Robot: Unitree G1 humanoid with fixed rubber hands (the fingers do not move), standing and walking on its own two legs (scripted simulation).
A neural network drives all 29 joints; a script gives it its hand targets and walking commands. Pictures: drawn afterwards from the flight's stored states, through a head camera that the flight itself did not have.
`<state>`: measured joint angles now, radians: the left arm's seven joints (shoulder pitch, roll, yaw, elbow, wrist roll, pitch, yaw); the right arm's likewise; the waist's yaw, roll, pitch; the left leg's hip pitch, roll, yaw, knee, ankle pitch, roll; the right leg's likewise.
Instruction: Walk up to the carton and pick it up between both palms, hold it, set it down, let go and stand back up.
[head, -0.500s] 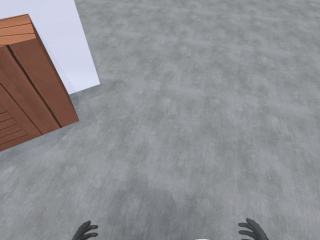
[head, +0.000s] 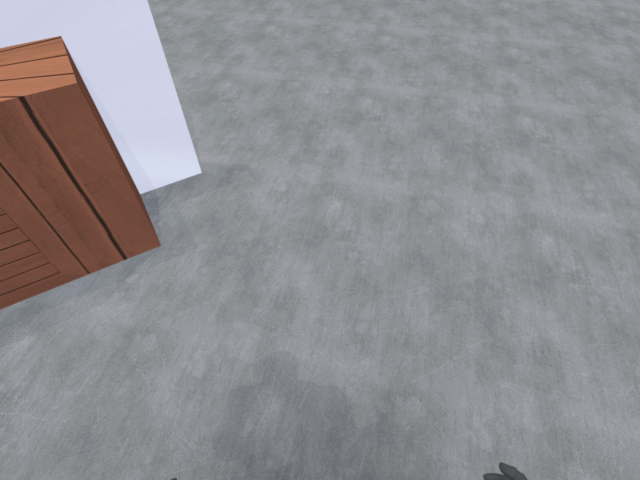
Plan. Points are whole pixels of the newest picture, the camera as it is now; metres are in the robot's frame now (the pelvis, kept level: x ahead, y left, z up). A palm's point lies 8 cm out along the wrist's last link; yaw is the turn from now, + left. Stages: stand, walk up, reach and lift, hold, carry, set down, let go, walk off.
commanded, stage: stand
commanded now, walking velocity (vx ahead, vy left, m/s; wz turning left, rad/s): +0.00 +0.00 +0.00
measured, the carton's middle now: out of the picture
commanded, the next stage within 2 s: none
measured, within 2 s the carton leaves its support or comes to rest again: neither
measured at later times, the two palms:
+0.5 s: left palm out of the picture +0.06 +0.23 -0.12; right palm out of the picture +0.05 -0.25 -0.12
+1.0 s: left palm out of the picture +0.06 +0.23 -0.12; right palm out of the picture +0.04 -0.25 -0.12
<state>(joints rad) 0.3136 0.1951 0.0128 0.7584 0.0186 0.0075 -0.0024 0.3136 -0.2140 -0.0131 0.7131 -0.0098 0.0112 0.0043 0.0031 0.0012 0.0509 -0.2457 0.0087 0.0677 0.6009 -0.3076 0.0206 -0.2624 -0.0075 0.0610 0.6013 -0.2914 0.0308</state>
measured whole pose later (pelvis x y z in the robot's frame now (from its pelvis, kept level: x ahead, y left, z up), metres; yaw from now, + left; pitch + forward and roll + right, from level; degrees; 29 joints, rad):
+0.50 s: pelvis +0.00 +0.00 +0.00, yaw -1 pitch -2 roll +1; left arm 0.32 0.20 0.01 0.81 0.01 0.00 0.01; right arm 0.33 -0.23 -0.01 0.79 -0.01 0.01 -0.01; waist -0.01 0.00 0.05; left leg -0.23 0.01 0.08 0.56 -0.29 0.01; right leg -0.26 0.00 0.08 0.58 -0.27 0.02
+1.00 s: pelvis +0.01 -0.01 +0.01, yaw -1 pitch -2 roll +1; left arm 0.30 0.20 0.00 0.87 0.01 0.00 0.02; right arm 0.32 -0.22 0.00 0.85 0.00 0.01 -0.01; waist -0.01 -0.01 0.04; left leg -0.20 0.02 0.08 0.52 -0.28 0.01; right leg -0.24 0.00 0.08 0.54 -0.26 0.02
